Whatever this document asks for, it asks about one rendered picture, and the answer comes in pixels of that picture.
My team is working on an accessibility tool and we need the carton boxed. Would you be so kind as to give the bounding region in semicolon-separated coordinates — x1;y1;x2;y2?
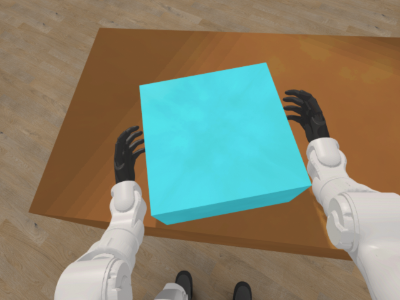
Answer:
139;62;312;225

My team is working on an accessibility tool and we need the right robot forearm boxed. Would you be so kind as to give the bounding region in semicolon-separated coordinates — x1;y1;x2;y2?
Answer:
306;137;380;217

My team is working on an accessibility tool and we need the left robot forearm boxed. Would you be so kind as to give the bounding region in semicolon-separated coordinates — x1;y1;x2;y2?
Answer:
54;181;147;300

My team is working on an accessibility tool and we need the robot right foot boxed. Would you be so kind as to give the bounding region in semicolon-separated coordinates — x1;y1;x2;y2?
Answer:
233;281;252;300

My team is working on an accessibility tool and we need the robot left hand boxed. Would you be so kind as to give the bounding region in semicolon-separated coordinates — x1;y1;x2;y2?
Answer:
114;126;145;184

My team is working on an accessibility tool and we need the robot right upper arm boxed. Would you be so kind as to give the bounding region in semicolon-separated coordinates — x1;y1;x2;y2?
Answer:
326;192;400;300

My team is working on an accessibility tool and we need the pedestal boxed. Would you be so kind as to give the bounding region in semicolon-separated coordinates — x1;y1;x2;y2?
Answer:
29;28;400;261

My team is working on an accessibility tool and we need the robot left upper arm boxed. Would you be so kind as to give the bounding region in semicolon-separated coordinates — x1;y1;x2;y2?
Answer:
55;257;133;300

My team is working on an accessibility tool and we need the robot left shin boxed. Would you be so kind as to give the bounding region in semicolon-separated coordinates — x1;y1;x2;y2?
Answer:
163;283;186;294

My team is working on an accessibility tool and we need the robot right hand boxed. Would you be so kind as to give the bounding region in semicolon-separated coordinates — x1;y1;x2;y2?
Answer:
282;89;330;143

